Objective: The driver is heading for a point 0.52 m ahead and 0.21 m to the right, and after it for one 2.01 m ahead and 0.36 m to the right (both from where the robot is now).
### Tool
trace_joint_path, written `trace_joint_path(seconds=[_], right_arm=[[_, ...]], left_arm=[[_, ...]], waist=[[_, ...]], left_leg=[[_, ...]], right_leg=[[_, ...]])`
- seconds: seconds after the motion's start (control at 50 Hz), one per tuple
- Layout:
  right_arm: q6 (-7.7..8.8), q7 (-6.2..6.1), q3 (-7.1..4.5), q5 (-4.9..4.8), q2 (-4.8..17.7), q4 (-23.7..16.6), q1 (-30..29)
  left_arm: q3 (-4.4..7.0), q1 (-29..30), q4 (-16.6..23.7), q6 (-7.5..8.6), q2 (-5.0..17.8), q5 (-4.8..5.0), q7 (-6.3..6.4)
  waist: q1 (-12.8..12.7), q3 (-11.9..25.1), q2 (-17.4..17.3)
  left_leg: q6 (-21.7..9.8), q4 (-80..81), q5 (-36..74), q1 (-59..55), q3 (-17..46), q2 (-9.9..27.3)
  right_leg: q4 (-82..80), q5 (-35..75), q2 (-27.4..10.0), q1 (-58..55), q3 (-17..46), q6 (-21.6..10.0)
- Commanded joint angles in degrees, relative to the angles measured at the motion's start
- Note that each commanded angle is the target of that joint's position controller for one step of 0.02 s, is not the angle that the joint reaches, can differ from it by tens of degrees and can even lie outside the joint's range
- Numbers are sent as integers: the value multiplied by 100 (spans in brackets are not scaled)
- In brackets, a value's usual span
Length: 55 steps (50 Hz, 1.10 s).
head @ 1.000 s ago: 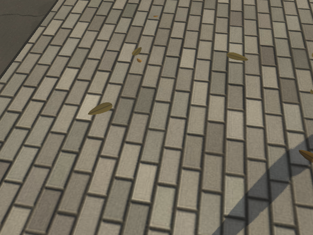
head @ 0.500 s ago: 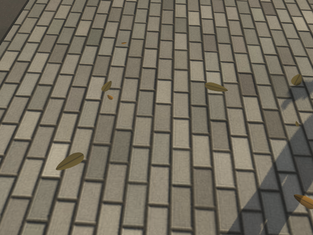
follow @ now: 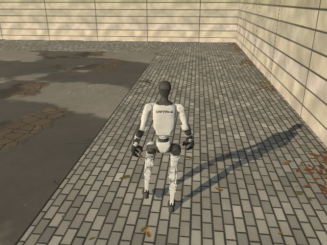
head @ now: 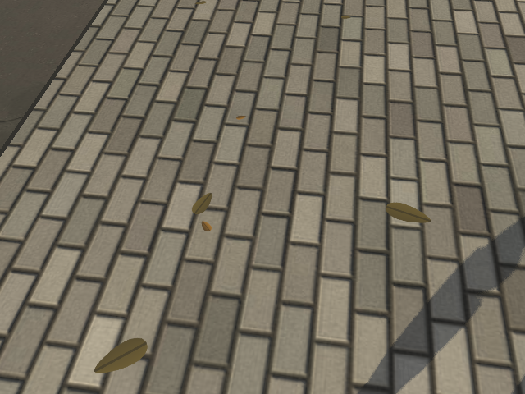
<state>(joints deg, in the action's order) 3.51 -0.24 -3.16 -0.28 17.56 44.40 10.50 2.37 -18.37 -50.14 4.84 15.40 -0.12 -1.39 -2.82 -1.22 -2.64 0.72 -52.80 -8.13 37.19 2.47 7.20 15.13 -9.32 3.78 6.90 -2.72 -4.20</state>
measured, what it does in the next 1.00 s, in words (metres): walks ahead, turning right: left foot, then right foot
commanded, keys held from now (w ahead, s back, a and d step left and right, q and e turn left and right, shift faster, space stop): w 0.04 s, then w+e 0.28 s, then e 0.40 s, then w+e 0.18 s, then e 0.10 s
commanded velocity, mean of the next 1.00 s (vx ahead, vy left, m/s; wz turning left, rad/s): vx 0.32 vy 0.00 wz -0.43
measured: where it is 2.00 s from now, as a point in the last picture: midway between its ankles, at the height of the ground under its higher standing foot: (313, 392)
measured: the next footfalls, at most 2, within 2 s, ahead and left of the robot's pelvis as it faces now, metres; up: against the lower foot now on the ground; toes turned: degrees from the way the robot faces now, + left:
left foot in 0.26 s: +0.33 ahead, +0.15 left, +0.00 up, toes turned -4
right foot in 0.70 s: +0.44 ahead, -0.12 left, +0.00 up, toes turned -21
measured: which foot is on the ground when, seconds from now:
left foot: up 0.00-0.24, down 0.26-0.72, up 0.74-1.00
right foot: down 0.00-0.26, up 0.28-0.68, down 0.70-1.00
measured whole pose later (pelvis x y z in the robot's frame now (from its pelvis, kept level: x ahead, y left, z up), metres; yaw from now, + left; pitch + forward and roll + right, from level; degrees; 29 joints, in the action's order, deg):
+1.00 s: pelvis +0.40 -0.01 -0.01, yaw -29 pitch +2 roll +2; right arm 2.7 -0.5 -4.2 0.3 17.7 46.1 3.6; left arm 4.5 -14.8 -38.6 0.2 16.3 0.2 1.3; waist -2.2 -1.7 -0.8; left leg 2.7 -43.0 -15.5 28.9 5.0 1.8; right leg 23.6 -7.2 4.7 18.2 6.5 -4.0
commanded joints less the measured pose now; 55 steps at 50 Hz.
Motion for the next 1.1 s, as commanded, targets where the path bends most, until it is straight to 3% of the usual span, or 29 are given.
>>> trace_joint_path(seconds=[0.02,0.08,0.14,0.2,0.22,0.24,0.26,0.28,0.3,0.32,0.34,0.38,0.44,0.5,0.56,0.64,0.68,0.7,0.72,0.74,0.76,0.78,0.8,0.82,0.86,0.88,0.96,1.06,1.1], right_arm=[[81,34,-20,7,179,-362,-253],[146,109,23,-24,110,-559,-934],[218,204,11,-52,192,-731,-1328],[285,239,-64,-45,416,-690,-1074],[306,219,-128,-38,533,-582,-660],[317,167,-261,-13,787,-351,139],[304,103,-370,89,1164,-220,1121],[231,111,-456,100,1543,-96,1357],[217,112,-308,51,923,-153,1312],[225,86,-218,32,636,-187,930],[231,77,-172,67,528,-221,502],[262,91,-112,152,298,-209,-27],[299,60,-179,137,423,-118,-326],[207,-60,-258,105,644,-52,-444],[88,-132,-279,31,739,17,-409],[-68,-132,-349,-145,923,103,-401],[-141,-148,-361,-220,903,95,-509],[-161,-127,-322,-144,732,170,-188],[-150,-84,-211,145,434,22,28],[-162,-38,-141,204,358,-98,249],[-151,23,-221,14,670,-64,-70],[-124,43,-230,-107,668,-176,-379],[-114,14,-249,-63,653,-142,-508],[-117,-29,-291,12,757,-158,-602],[-75,-22,-285,71,661,-116,-545],[-38,-20,-269,74,589,-92,-527],[3,-48,-175,74,351,-137,-802],[-9,-7,-188,-3,521,-224,-790],[24,21,-215,13,561,-181,-505]], left_arm=[[199,254,316,75,934,36,85],[216,-194,112,17,1024,106,116],[245,-450,-30,-99,1073,146,152],[310,-384,-57,-179,1166,157,213],[320,-264,-33,-200,1190,156,219],[266,-235,0,-208,1050,112,214],[132,-218,180,-199,689,-13,207],[-49,-1038,280,-90,21,80,181],[88,-797,182,-35,655,215,173],[202,-270,332,-20,985,307,174],[215,10,385,-39,935,273,210],[283,-49,384,-177,779,170,242],[254,-56,547,-433,438,157,242],[213,230,783,-496,332,92,164],[229,646,1000,-510,388,71,26],[347,905,1291,-605,636,37,-101],[454,507,1259,-614,785,21,-94],[598,38,1150,-593,1110,2,-8],[759,-159,1236,-599,1822,-11,145],[687,64,1455,-554,1855,-86,126],[597,39,1488,-473,1461,26,34],[531,187,1435,-394,1233,121,28],[492,402,1429,-375,1116,178,47],[456,645,1473,-375,1053,147,98],[439,820,1594,-356,1032,1,200],[447,777,1608,-330,1036,-4,237],[509,634,1581,-352,1147,30,318],[523,603,1638,-554,1136,62,308],[487,816,1718,-613,1047,94,329]], waist=[[101,-91,574],[-160,-257,502],[-201,-356,535],[73,-188,688],[339,37,725],[713,608,641],[1083,1560,118],[692,2312,-1526],[892,2119,-1051],[891,1244,-687],[725,752,-338],[330,312,-360],[88,155,-334],[110,225,-306],[266,335,-238],[245,291,-225],[-24,431,-115],[-163,706,370],[-1,1002,1845],[202,1924,2034],[-93,1921,1103],[-11,1307,883],[97,862,570],[200,599,732],[314,535,960],[303,569,925],[186,457,898],[176,554,1099],[415,617,1098]], left_leg=[[55,994,1007,-15,-45,14],[51,1817,1432,-210,-161,-186],[-7,2292,1204,-108,-45,-311],[-156,2559,684,-683,-4,-429],[-258,2704,561,-1353,-130,-550],[-433,2705,634,-2618,-178,-540],[-776,2402,647,-4354,763,428],[-1620,2952,-456,-6148,3255,1745],[-1543,3409,-1365,-5874,3669,1646],[-1285,3536,-1341,-5159,2749,1468],[-1185,3647,-284,-4368,2051,1275],[-1093,3766,1855,-3265,885,960],[-1220,3967,3079,-2663,3,892],[-1210,4048,3091,-2609,-671,771],[-1125,3933,2911,-2846,-1026,752],[-945,3283,2644,-3297,-1042,996],[-669,2305,2835,-3238,-1216,817],[-350,1253,2380,-2928,-1367,426],[141,-597,-636,-1467,-1536,-205],[307,-2016,-3379,-272,-489,-983],[161,-2208,-2981,75,197,-719],[-18,-1913,-2446,367,190,-533],[-73,-1445,-1998,368,179,-351],[-82,-981,-1667,141,174,-273],[-32,-536,-1126,-352,96,-375],[10,-212,-965,-459,83,-419],[240,1034,-639,-879,92,-660],[269,1706,-666,-1426,193,-873],[174,2433,-299,-1945,190,-865]], right_leg=[[-844,1362,-1371,105,751,-782],[-803,1150,-1399,-63,770,-744],[-465,1235,-1637,-594,1043,-731],[21,1639,-1799,-865,1321,-584],[466,2248,-1686,-785,1268,-495],[1390,2531,-1350,-443,1074,-330],[3071,1258,-923,616,818,-110],[4965,-2143,-45,2774,495,243],[5677,-2436,-335,3332,1094,247],[5804,-1947,-581,3631,1033,214],[5686,-1519,-788,3440,893,276],[5300,-1214,-1001,2800,891,410],[4731,-1008,-1013,2540,652,583],[3610,-15,-1006,2306,441,617],[2764,708,-886,1995,250,535],[2212,167,-768,1899,134,274],[1574,320,-469,1234,-92,21],[1141,1469,-356,386,86,-207],[1192,4498,-1644,-812,1884,-824],[856,3066,-2560,-1607,3876,-2011],[402,1022,-2340,-1388,3721,-1833],[165,-804,-2050,-935,3351,-1468],[-69,-1935,-1820,-395,3150,-1161],[-240,-2197,-1690,115,2992,-1025],[-434,-1945,-1404,586,2734,-955],[-429,-1684,-1331,603,2603,-953],[-122,-600,-1083,784,2232,-929],[337,-337,-1057,911,2684,-830],[744,17,-929,935,2845,-639]])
